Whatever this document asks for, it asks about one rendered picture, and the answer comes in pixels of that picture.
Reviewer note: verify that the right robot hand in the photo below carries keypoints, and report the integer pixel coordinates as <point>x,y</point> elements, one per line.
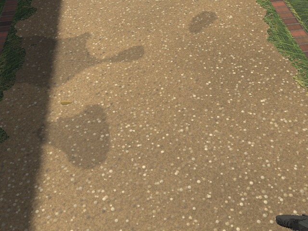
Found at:
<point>294,222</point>

